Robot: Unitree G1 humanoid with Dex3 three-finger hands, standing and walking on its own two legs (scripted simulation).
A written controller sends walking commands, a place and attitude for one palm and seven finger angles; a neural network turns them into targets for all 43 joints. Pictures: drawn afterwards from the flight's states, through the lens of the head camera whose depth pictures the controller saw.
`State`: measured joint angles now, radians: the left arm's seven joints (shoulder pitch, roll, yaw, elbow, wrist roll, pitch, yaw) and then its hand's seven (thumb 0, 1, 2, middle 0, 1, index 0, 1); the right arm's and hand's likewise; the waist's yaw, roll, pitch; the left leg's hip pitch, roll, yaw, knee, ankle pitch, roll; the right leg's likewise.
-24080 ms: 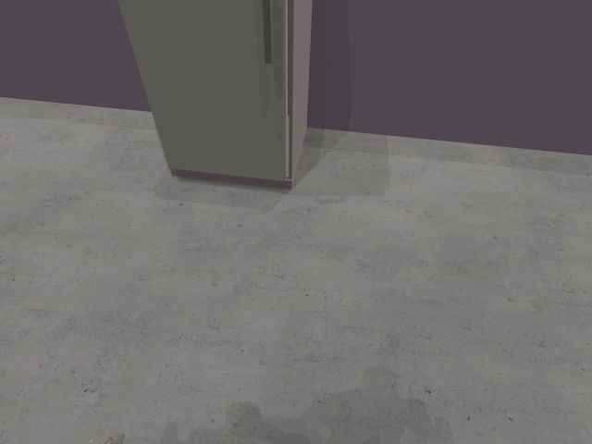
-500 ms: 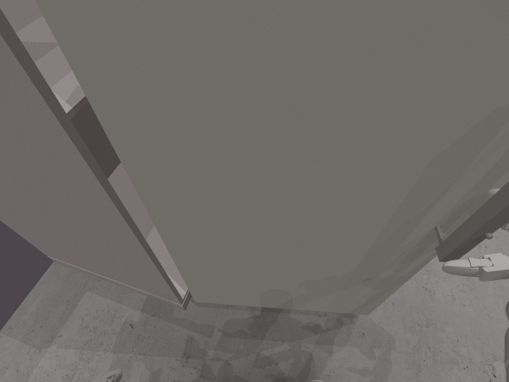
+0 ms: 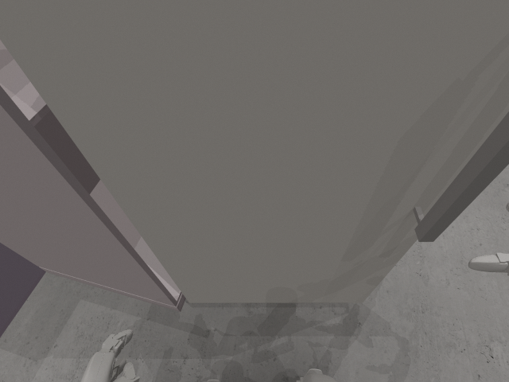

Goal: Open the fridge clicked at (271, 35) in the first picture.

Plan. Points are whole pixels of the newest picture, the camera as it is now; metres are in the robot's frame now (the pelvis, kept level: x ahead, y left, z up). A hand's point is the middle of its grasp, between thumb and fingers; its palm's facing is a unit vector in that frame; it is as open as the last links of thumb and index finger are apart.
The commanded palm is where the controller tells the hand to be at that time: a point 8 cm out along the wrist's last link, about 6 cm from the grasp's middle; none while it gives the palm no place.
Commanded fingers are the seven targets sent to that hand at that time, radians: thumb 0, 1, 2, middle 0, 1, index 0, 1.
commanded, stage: slip the hand off the handle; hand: right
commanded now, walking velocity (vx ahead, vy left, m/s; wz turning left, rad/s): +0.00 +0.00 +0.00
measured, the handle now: (488, 140) +0.40 -0.28 +0.18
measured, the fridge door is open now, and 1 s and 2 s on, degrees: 75 75 75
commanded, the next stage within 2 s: draw the hand back to the body in 0.88 s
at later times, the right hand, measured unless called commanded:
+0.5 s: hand out of the picture +0.30 -0.38 +0.06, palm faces +0.40 +0.87 -0.29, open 14.6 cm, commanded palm +0.25 -0.41 +0.08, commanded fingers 0.00 0.55 -0.20 0.25 1.15 0.25 1.15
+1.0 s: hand out of the picture +0.21 -0.38 +0.06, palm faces +0.42 +0.87 -0.28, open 14.6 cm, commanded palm +0.18 -0.41 +0.09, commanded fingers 0.00 0.55 -0.20 0.25 1.15 0.25 1.15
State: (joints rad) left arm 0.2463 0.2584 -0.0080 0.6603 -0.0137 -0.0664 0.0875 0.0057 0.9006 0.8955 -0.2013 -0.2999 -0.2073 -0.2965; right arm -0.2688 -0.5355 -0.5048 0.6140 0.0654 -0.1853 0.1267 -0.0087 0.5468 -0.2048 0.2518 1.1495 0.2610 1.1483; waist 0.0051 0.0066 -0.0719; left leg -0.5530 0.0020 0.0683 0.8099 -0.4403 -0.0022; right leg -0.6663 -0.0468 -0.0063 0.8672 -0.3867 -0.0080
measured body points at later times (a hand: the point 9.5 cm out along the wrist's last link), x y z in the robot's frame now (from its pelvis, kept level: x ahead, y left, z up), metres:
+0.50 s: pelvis -0.01 +0.00 +0.00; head +0.05 -0.02 +0.44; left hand +0.06 +0.27 -0.11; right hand +0.28 -0.42 +0.08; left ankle -0.02 +0.12 -0.70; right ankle +0.02 -0.11 -0.70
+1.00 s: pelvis -0.01 +0.00 -0.01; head +0.03 -0.02 +0.44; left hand +0.18 +0.24 -0.08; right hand +0.18 -0.42 +0.08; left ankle -0.02 +0.12 -0.70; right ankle +0.02 -0.11 -0.70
